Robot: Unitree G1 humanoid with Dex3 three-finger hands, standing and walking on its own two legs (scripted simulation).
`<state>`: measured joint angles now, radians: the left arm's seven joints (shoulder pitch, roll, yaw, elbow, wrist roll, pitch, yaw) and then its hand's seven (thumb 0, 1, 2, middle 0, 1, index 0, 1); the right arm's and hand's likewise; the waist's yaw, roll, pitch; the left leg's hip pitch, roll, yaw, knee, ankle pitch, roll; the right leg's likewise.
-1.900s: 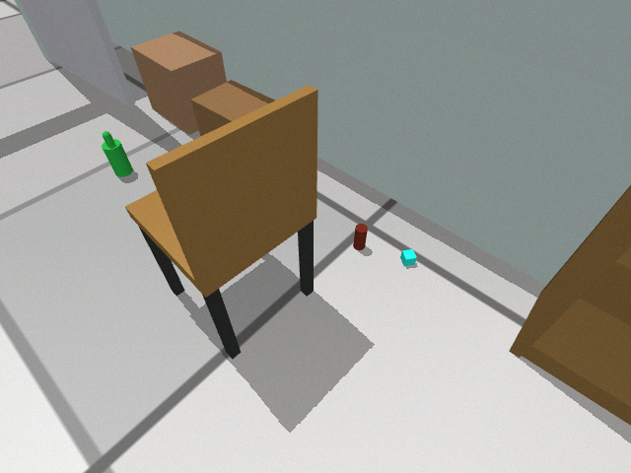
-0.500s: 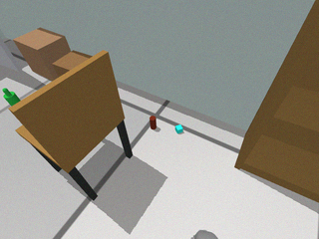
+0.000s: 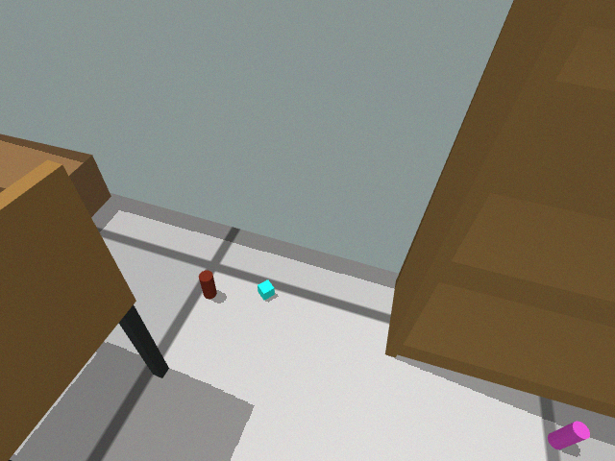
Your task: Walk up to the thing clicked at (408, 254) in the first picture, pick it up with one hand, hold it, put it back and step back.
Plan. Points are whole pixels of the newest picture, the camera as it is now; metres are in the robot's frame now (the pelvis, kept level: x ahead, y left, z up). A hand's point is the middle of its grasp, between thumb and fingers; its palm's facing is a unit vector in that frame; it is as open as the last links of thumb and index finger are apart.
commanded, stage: walk up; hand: left
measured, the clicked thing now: (266, 289) +0.82 +0.11 -0.73
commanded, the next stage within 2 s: none
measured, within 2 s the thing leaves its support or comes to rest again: neither
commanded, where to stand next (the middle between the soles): +0.42 -0.05 m, yaw -10 degrees
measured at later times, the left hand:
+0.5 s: hand (201, 341) +0.32 +0.17 -0.10, palm faces -0.15 -0.91 -0.39, open 7.3 cm
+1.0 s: hand (177, 304) +0.41 +0.24 -0.14, palm faces -0.24 -0.90 -0.36, open 7.3 cm
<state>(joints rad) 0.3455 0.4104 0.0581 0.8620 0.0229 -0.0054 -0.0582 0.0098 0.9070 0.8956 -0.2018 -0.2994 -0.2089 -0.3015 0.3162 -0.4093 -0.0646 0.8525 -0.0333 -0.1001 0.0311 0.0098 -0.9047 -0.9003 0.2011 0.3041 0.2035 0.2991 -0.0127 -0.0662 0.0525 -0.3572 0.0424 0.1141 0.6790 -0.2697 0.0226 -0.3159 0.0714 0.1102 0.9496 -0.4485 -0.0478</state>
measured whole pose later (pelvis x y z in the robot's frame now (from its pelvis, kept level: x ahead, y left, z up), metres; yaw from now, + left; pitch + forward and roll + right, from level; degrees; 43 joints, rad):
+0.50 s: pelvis +0.18 -0.07 +0.01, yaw -8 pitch -4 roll +1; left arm 0.24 0.38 0.04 0.81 -0.01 -0.06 -0.05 0.01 0.91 0.90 -0.20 -0.30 -0.21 -0.30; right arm 0.33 -0.43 -0.03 0.85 0.00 -0.03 0.03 0.01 -0.91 -0.90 0.20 0.30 0.20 0.30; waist -0.01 0.05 0.10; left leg -0.35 0.07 0.03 1.11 -0.42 0.03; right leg -0.30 0.01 -0.01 0.60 -0.23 -0.04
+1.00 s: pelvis +0.32 -0.03 +0.01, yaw -11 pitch -3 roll -2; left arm 0.34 0.45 0.02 0.87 0.00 -0.05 -0.01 0.01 0.91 0.90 -0.20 -0.30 -0.21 -0.30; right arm 0.24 -0.37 -0.04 0.79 -0.01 -0.06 0.05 0.01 -0.91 -0.90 0.20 0.30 0.20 0.30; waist 0.01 -0.03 0.11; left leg -0.32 0.06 0.08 0.59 -0.23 0.03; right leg -0.40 0.01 0.02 1.05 -0.46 -0.04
